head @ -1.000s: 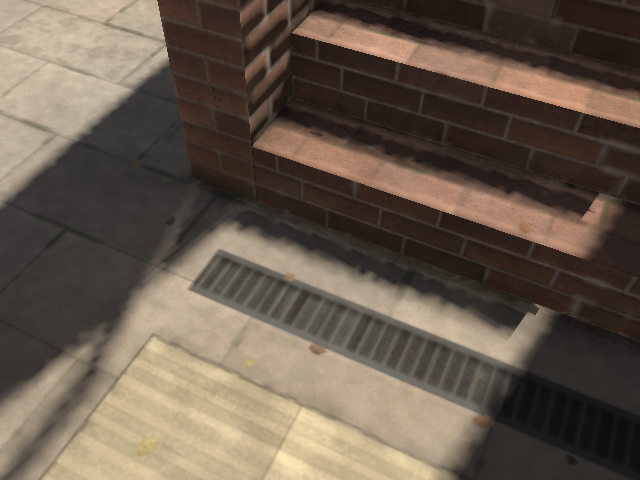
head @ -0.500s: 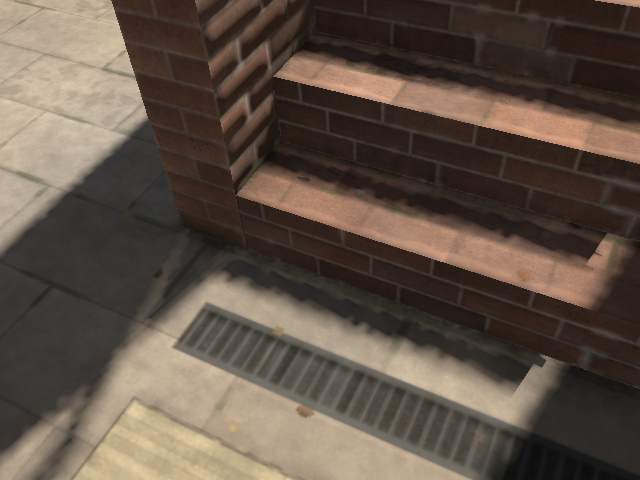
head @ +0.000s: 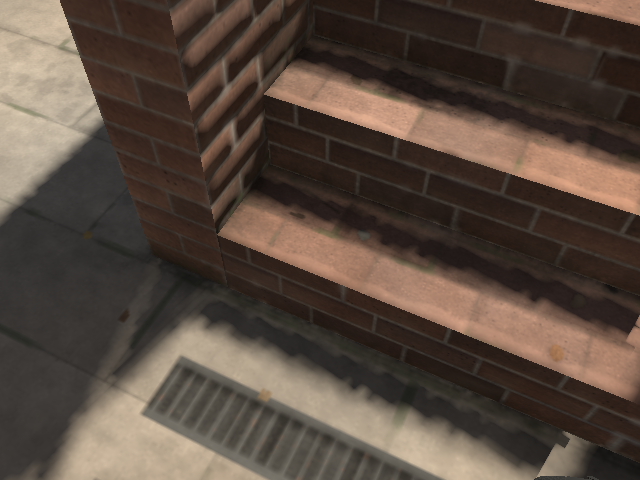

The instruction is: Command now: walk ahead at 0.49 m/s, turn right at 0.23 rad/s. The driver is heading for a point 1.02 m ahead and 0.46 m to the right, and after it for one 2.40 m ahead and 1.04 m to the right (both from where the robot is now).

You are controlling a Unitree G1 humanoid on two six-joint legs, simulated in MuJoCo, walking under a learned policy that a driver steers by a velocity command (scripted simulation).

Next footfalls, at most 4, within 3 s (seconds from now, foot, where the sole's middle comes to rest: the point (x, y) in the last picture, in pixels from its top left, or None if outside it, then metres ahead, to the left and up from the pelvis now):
0.48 right None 0.42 -0.15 -0.76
0.92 left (362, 424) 0.56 -0.03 -0.76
1.38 right None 0.36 -0.21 -0.76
1.70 left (392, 454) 0.50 -0.09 -0.76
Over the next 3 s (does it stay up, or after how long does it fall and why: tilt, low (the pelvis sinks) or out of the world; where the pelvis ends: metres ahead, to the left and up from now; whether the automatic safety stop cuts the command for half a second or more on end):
stays up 0.40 -0.16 0.03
